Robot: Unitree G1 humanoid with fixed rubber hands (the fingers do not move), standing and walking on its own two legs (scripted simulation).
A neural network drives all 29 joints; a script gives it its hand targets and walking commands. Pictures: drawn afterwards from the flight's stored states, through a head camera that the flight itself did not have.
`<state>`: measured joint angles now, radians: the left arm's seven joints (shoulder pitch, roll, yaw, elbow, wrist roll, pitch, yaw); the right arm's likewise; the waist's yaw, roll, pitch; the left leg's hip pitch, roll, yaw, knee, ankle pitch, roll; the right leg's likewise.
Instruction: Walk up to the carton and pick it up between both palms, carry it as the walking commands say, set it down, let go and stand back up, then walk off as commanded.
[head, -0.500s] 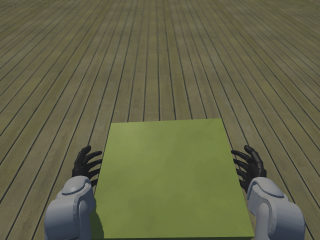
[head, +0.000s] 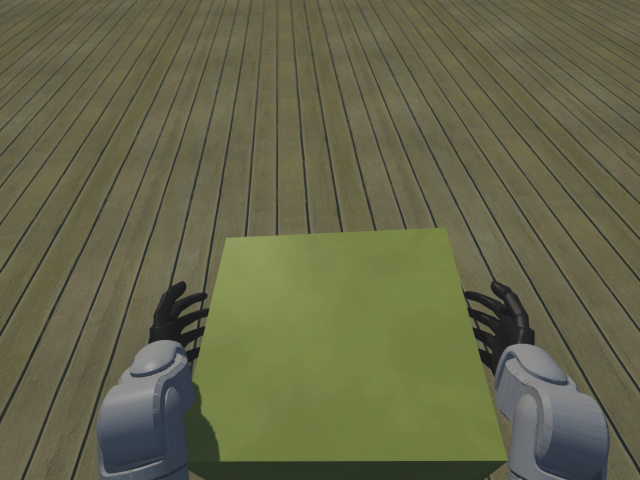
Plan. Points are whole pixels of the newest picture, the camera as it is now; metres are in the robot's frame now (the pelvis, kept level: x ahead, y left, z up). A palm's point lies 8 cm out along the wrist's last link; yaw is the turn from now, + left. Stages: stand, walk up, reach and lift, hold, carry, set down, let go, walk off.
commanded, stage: carry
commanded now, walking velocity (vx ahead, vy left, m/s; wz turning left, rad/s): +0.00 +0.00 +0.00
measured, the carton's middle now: (339, 364) +0.27 +0.00 +0.00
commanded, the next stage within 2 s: hold in 1.20 s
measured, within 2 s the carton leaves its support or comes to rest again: neither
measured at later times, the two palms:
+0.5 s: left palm (175, 353) +0.25 +0.18 +0.08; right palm (509, 359) +0.24 -0.19 +0.08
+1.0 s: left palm (182, 355) +0.25 +0.18 +0.06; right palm (498, 358) +0.25 -0.18 +0.06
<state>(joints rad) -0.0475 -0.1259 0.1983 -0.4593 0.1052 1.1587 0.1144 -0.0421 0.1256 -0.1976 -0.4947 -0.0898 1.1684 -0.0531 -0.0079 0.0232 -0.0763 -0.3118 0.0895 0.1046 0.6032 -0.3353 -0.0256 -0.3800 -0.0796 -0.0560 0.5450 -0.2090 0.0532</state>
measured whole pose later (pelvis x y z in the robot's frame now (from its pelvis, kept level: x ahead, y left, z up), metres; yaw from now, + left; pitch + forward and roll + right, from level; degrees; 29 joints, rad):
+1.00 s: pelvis -0.01 +0.00 +0.00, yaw +0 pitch +3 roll +0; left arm -0.09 -0.11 0.20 -0.20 0.12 0.96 0.07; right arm -0.07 0.10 -0.21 -0.21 -0.12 0.95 -0.02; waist 0.00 0.01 -0.08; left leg -0.33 0.09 0.10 0.60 -0.32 -0.03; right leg -0.39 -0.09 -0.06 0.54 -0.19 0.05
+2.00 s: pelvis +0.01 -0.02 +0.02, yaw +2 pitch -5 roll -1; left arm -0.30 -0.06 0.35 0.43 0.35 0.63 -0.11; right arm -0.32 0.11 -0.37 0.43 -0.32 0.65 0.04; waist 0.00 0.02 -0.06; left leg -0.01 0.03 -0.09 0.32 -0.22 -0.03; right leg -0.05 0.00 0.04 0.25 -0.11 0.03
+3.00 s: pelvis -0.06 -0.02 -0.08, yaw +1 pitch +33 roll +1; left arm -0.55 -0.07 0.44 0.47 0.26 0.37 0.00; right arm -0.60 0.07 -0.44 0.48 -0.28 0.40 -0.01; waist -0.01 0.03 -0.21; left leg -1.24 -0.03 -0.09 1.01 -0.36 -0.05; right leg -1.30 0.02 0.10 0.95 -0.23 0.05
